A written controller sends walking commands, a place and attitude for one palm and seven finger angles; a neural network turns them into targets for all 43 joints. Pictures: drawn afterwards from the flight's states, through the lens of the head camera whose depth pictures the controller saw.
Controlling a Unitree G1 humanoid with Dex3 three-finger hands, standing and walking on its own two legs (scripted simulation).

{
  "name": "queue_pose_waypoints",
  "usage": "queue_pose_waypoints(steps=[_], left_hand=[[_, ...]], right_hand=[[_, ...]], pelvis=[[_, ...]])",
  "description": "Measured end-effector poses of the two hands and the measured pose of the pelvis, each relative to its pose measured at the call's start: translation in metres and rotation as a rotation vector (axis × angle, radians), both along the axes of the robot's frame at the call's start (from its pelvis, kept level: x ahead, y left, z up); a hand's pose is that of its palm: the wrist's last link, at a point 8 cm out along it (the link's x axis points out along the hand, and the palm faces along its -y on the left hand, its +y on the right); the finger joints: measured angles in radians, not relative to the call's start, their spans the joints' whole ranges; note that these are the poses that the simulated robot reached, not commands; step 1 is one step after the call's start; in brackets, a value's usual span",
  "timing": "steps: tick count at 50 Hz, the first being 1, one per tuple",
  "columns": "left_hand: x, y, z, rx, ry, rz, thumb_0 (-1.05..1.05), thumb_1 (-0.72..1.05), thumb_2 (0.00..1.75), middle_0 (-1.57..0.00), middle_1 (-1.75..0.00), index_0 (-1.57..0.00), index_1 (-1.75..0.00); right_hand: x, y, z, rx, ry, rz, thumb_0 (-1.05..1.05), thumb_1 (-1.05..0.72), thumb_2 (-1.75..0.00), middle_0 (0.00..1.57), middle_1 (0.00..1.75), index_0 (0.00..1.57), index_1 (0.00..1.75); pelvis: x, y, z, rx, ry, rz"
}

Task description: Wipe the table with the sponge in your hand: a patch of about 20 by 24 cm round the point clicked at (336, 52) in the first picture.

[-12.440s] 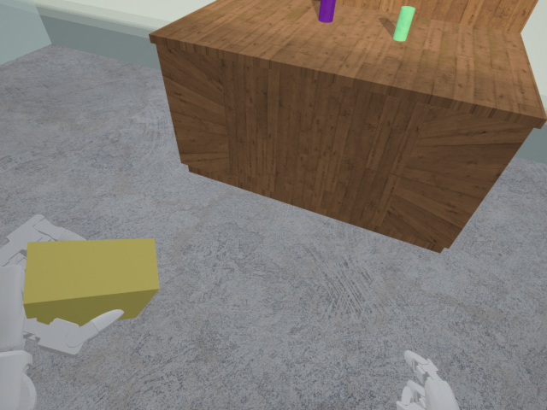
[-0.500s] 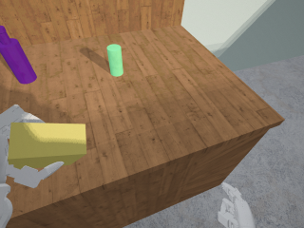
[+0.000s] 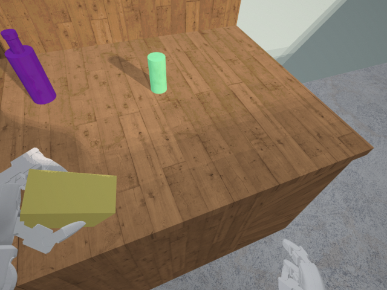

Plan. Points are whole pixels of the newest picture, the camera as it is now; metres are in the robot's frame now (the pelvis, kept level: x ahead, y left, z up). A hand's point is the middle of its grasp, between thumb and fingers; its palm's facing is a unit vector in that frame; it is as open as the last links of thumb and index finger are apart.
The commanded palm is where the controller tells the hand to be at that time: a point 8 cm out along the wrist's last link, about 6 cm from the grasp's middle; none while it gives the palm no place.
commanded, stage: come to a stop and stand still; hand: left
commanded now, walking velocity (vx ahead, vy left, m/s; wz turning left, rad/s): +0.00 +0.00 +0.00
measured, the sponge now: (79, 203) +0.22 +0.21 +0.11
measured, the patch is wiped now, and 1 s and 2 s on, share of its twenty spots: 0.00 0.00 0.00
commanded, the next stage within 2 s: look again from close up in 0.34 s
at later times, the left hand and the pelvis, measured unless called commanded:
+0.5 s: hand (34, 191) +0.22 +0.26 +0.15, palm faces +0.37 -0.83 -0.41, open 10.0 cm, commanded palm +0.16 +0.29 +0.18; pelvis +0.01 +0.01 +0.00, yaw +1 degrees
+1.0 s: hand (44, 191) +0.22 +0.25 +0.15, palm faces +0.36 -0.83 -0.42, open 10.0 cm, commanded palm +0.16 +0.28 +0.18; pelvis +0.01 -0.01 +0.00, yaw +1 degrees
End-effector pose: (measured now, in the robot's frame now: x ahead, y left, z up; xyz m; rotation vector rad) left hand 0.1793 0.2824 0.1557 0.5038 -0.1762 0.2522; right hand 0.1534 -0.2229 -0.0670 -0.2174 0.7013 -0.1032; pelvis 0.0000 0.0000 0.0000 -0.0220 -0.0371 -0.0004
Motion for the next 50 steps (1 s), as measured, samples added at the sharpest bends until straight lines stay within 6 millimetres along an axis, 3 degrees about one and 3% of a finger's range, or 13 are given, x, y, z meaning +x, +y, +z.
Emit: queue_pose_waypoints(steps=[6, 10, 21, 31, 50], left_hand=[[0.001, 0.027, 0.016, 0.017, -0.098, 0.098, -0.01, -0.48, 1.01, -0.73, -1.36, -0.74, -1.35], [0.003, 0.025, 0.022, 0.002, -0.14, 0.09, -0.01, -0.48, 1.01, -0.73, -1.36, -0.74, -1.35], [0.007, 0.02, 0.009, -0.018, -0.069, 0.05, -0.01, -0.48, 1.01, -0.73, -1.36, -0.74, -1.35], [-0.002, 0.018, 0.015, -0.02, -0.092, 0.075, -0.01, -0.48, 1.01, -0.73, -1.36, -0.74, -1.35], [0.002, 0.003, 0.014, -0.017, -0.06, 0.061, -0.01, -0.48, 1.01, -0.72, -1.36, -0.74, -1.35]], right_hand=[[0.007, 0.012, -0.002, -0.011, 0.021, 0.054, 0.01, -0.91, -0.9, 0.2, 0.3, 0.2, 0.3], [0.019, 0.021, 0.001, 0.001, -0.007, 0.074, 0.01, -0.91, -0.9, 0.2, 0.3, 0.2, 0.3], [0.042, 0.029, 0.014, 0.007, -0.065, 0.079, 0.01, -0.91, -0.9, 0.2, 0.3, 0.21, 0.3], [0.036, 0.019, 0.012, -0.013, -0.039, 0.076, 0.01, -0.91, -0.9, 0.2, 0.3, 0.21, 0.3], [0.02, -0.001, 0.005, -0.003, -0.008, 0.021, 0.01, -0.91, -0.9, 0.2, 0.3, 0.2, 0.3]], pelvis=[[0.003, 0.005, 0.001, -0.006, 0.0, 0.013], [0.005, 0.009, 0.001, -0.006, 0.004, 0.01], [0.009, 0.01, 0.003, -0.007, 0.01, 0.013], [0.008, 0.007, 0.004, -0.008, 0.007, 0.02], [0.009, -0.006, 0.005, -0.001, 0.011, 0.014]])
